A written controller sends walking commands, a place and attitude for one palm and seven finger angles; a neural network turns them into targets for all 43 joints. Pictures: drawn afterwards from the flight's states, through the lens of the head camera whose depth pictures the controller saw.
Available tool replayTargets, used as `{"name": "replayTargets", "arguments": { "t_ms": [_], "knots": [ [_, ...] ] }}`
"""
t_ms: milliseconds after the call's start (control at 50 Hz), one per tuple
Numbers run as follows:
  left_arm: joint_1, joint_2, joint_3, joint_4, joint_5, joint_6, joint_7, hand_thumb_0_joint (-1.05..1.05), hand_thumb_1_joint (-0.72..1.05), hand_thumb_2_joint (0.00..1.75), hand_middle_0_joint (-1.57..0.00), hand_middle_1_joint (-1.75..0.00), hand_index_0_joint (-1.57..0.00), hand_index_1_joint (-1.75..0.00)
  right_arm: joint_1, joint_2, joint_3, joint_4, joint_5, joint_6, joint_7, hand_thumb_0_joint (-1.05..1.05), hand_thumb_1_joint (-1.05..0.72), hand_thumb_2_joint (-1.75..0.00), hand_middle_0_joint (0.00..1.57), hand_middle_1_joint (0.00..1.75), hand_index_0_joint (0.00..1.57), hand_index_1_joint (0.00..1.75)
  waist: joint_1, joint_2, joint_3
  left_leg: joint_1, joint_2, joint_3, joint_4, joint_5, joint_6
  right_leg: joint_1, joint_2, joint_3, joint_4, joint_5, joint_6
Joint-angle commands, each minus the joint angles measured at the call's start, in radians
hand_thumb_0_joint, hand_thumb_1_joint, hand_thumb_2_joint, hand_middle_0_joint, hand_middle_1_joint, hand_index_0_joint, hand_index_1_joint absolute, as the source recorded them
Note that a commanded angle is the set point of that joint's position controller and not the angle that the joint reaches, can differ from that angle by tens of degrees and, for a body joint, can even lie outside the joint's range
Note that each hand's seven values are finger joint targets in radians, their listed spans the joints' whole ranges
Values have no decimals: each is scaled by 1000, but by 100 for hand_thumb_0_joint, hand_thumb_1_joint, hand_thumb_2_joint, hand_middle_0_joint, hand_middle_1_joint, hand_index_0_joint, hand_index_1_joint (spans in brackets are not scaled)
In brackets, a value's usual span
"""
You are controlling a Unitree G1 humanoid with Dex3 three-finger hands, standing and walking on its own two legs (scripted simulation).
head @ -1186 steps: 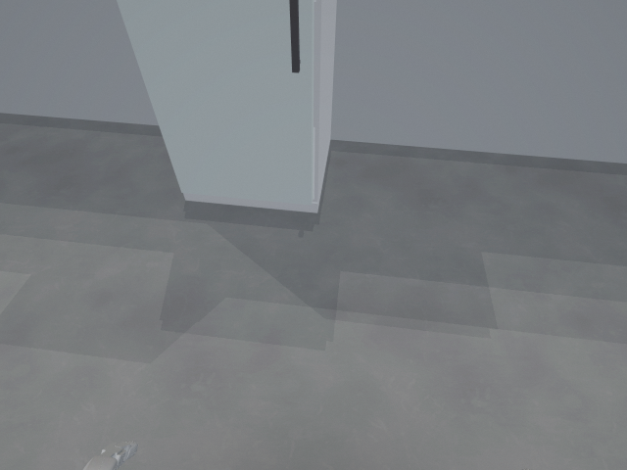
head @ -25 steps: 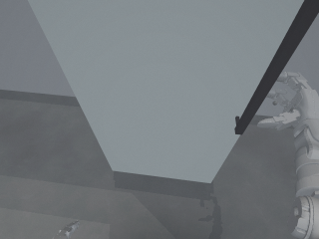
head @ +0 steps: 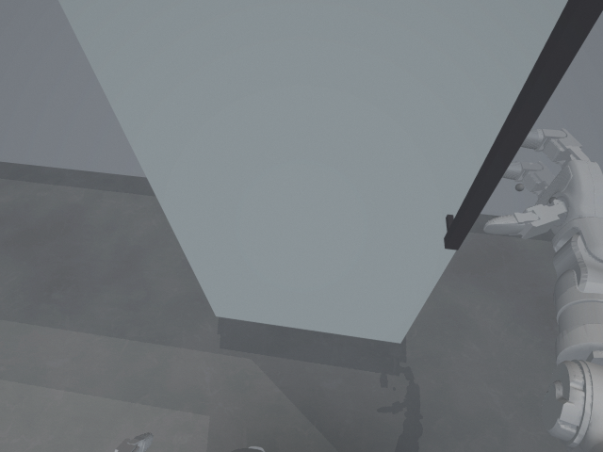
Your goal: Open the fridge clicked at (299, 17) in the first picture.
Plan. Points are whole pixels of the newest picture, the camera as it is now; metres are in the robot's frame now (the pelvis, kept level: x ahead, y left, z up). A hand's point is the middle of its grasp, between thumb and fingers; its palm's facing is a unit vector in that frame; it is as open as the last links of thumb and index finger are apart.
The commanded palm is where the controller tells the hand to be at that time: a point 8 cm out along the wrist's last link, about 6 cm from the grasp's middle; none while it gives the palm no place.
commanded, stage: slide the fingers in behind the handle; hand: right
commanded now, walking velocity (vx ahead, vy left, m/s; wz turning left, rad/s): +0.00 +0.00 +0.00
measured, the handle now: (498, 143) +0.49 -0.19 +0.16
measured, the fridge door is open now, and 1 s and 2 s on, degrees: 0 0 0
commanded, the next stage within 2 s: grip the handle and tug to test in 1.46 s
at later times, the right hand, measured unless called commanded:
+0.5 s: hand (501, 190) +0.44 -0.20 +0.12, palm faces +0.04 +1.00 +0.00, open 13.9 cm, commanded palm +0.41 -0.24 +0.13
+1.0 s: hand (483, 195) +0.42 -0.17 +0.13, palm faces +0.03 +1.00 +0.00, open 14.0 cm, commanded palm +0.40 -0.22 +0.13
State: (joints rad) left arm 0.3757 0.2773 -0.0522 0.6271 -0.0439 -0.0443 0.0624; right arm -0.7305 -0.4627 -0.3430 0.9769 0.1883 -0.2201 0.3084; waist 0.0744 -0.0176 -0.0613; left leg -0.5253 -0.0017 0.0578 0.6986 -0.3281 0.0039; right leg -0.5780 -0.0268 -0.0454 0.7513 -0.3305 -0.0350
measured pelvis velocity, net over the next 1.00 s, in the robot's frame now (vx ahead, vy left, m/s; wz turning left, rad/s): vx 0.02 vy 0.02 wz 0.00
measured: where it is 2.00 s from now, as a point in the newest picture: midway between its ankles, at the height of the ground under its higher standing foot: outside the picture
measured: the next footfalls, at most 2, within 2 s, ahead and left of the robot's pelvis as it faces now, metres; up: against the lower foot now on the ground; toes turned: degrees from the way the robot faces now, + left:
none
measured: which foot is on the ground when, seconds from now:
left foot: down 0.00-1.00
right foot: down 0.00-1.00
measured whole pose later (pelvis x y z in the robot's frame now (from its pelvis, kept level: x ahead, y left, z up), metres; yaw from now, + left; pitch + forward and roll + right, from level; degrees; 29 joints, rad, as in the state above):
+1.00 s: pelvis +0.02 +0.02 +0.01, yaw +0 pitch +6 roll +1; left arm 0.32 0.27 -0.03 0.62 -0.05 -0.04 0.05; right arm -0.53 -0.32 -0.26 0.70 0.20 -0.14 0.20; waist 0.04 -0.03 -0.07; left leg -0.42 -0.01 0.06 0.66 -0.34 0.02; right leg -0.46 -0.03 -0.04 0.69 -0.33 -0.01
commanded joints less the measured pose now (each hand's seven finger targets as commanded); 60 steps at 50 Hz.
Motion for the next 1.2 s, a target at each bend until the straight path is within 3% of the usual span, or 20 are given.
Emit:
{"name": "replayTargets", "arguments": {
  "t_ms": [0, 40, 80, 220, 280, 440, 520, 620, 680, 740, 820, 840, 860, 900, 940, 1020, 1060, 1140, 1160, 1180],
  "knots": [
    [24, 159, 72, -120, -5, -41, 3, 0, 90, 90, -20, -30, -20, -30, -344, -196, -23, -252, 23, -47, -11, 0, 50, -30, 30, 120, 30, 120, -12, -50, -338, 60, -32, -19, -85, 169, 24, 261, 4, 76, -119, 166, 5],
    [16, 156, 71, -116, -6, -44, 2, 0, 90, 90, -20, -30, -20, -30, -395, -163, 10, -288, 22, -45, -22, 0, 50, -30, 30, 120, 30, 120, 7, -54, -316, 34, -34, -15, -91, 148, 22, 272, 2, 82, -124, 147, 5],
    [14, 159, 73, -117, -6, -46, 3, 0, 90, 90, -20, -30, -20, -30, -388, -202, -27, -318, 25, -50, -37, 0, 50, -30, 30, 120, 30, 120, -2, -21, -316, 62, -36, -21, -94, 163, 22, 259, 3, 81, -123, 158, 2],
    [-4, 146, 69, -111, -4, -56, 0, 0, 90, 90, -20, -30, -20, -30, -373, -162, 5, -398, 5, -60, -78, 0, 50, -30, 30, 120, 30, 120, -5, -104, -332, 61, -35, -18, -83, 211, 26, 318, 2, 84, -120, 230, 12],
    [-3, 148, 71, -103, -6, -53, 2, 0, 90, 90, -20, -30, -20, -30, -367, -152, 8, -359, 7, -39, -79, 0, 50, -30, 30, 120, 30, 120, 4, -41, -308, 72, -34, -17, -91, 216, 23, 292, 2, 80, -122, 217, 8],
    [-14, 138, 73, -112, -5, -53, -6, 0, 90, 90, -20, -30, -20, -30, -337, -70, 58, -416, 22, -13, -76, 0, 50, -30, 30, 120, 30, 120, -3, -45, -350, 106, -32, -17, -86, 306, 22, 333, 7, 71, -110, 308, 9],
    [-23, 138, 75, -116, -4, -48, -11, 0, 90, 90, -20, -30, -20, -30, -260, -94, 23, -444, 27, -15, -84, 0, 50, -30, 30, 120, 30, 120, -24, -16, -353, 150, -30, -20, -85, 340, 23, 314, 10, 63, -110, 323, 7],
    [-42, 131, 70, -118, -5, -37, -9, 0, 90, 90, -20, -30, -20, -30, -276, -96, 25, -429, 12, 9, -109, 0, 50, -30, 30, 120, 30, 120, -16, -11, -273, 146, -26, -26, -102, 308, 19, 261, 18, 51, -124, 249, 0],
    [-45, 128, 72, -126, -1, -36, -7, 0, 90, 90, -20, -30, -20, -30, -271, -127, -5, -482, 6, -3, -126, 0, 50, -30, 30, 120, 30, 120, -32, -18, -336, 189, -24, -33, -96, 335, 21, 278, 19, 51, -121, 275, -1],
    [-51, 121, 71, -119, -2, -40, -4, 0, 90, 90, -20, -30, -20, -30, -305, -92, 29, -500, 6, -20, -126, 0, 50, -30, 30, 120, 30, 120, -20, -40, -342, 183, -25, -34, -98, 339, 20, 299, 19, 46, -119, 274, 1],
    [-49, 125, 74, -117, -1, -41, -6, 0, 90, 90, -20, -30, -20, -30, -220, -97, 9, -488, 18, -21, -117, 0, 50, -30, 30, 120, 30, 120, -35, -1, -363, 231, -23, -41, -99, 392, 18, 288, 24, 37, -119, 295, -3],
    [-54, 123, 73, -119, -3, -39, -6, 0, 90, 90, -20, -30, -20, -30, -198, -85, 16, -474, 21, -12, -112, 0, 50, -30, 30, 120, 30, 120, -36, -9, -340, 233, -22, -43, -102, 406, 17, 277, 25, 31, -121, 296, -4],
    [-45, 128, 72, -117, -3, -35, -7, 0, 90, 90, -20, -30, -20, -30, -169, -86, 16, -449, 23, -2, -108, 0, 50, -30, 30, 120, 30, 120, -34, 40, -321, 240, -21, -40, -105, 404, 16, 254, 23, 33, -121, 289, -6],
    [-61, 121, 74, -122, -8, -35, -9, 0, 90, 90, -20, -30, -20, -30, -199, -44, 53, -474, 23, 10, -102, 0, 50, -30, 30, 120, 30, 120, -26, 3, -296, 207, -20, -37, -112, 383, 14, 269, 24, 31, -128, 271, -5],
    [-67, 122, 74, -126, -7, -35, -10, 0, 90, 90, -20, -30, -20, -30, -190, -47, 48, -499, 26, 16, -104, 0, 50, -30, 30, 120, 30, 120, -33, -14, -297, 206, -20, -37, -116, 369, 17, 277, 26, 34, -133, 265, -4],
    [-72, 125, 72, -122, -6, -33, -3, 0, 90, 90, -20, -30, -20, -30, -228, -82, 15, -486, 32, 11, -122, 0, 50, -30, 30, 120, 30, 120, -24, 55, -267, 210, -17, -51, -136, 310, 8, 236, 28, 32, -141, 195, -9],
    [-73, 129, 71, -122, -4, -30, 0, 0, 90, 90, -20, -30, -20, -30, -203, -122, -13, -467, 25, 0, -124, 0, 50, -30, 30, 120, 30, 120, -36, 39, -266, 226, -11, -58, -138, 291, 11, 224, 28, 27, -142, 181, -10],
    [-79, 118, 68, -125, -5, -36, -2, 0, 90, 90, -20, -30, -20, -30, -228, -84, 30, -500, 10, -23, -115, 0, 50, -30, 30, 120, 30, 120, -36, -43, -304, 209, -16, -51, -122, 310, 19, 268, 29, 31, -141, 213, -5],
    [-73, 120, 71, -125, -5, -35, -2, 0, 90, 90, -20, -30, -20, -30, -217, -82, 30, -495, 12, -26, -116, 0, 50, -30, 30, 120, 30, 120, -31, -1, -302, 214, -18, -49, -124, 310, 17, 264, 26, 33, -137, 217, -8],
    [-81, 119, 70, -126, -5, -38, -3, 0, 90, 90, -20, -30, -20, -30, -216, -67, 37, -493, 17, -25, -115, 0, 50, -30, 30, 120, 30, 120, -34, -22, -302, 210, -17, -51, -124, 317, 17, 268, 28, 30, -138, 216, -7]
  ]
}}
